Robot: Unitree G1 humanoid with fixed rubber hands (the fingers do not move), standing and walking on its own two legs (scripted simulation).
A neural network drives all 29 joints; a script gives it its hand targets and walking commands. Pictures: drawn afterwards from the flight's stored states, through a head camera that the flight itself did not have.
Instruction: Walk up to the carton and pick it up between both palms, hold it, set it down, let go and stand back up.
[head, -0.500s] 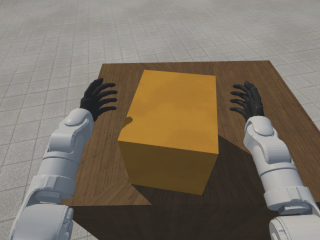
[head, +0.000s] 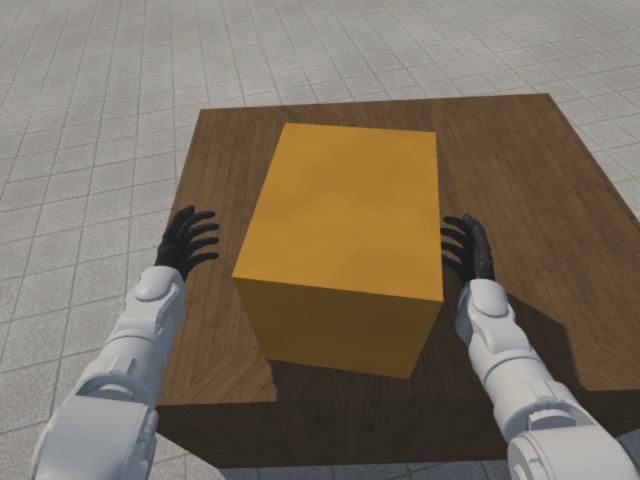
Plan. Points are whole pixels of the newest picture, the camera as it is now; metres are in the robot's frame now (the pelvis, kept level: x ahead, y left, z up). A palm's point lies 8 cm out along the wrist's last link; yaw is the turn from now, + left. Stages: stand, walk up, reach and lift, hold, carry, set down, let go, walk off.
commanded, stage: reach and lift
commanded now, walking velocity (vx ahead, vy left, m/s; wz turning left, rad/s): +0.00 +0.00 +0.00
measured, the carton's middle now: (346, 250) +0.45 -0.06 -0.02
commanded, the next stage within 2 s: none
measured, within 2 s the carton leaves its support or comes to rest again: neither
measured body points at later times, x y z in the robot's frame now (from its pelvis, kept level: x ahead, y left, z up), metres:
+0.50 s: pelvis +0.00 +0.00 -0.01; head +0.08 -0.01 +0.43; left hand +0.44 +0.15 +0.02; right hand +0.38 -0.21 +0.01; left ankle +0.01 +0.14 -0.74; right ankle +0.00 -0.15 -0.74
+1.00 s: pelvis +0.00 +0.00 -0.01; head +0.07 +0.00 +0.44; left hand +0.43 +0.12 +0.02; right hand +0.37 -0.20 +0.01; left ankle +0.01 +0.14 -0.74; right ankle +0.00 -0.15 -0.74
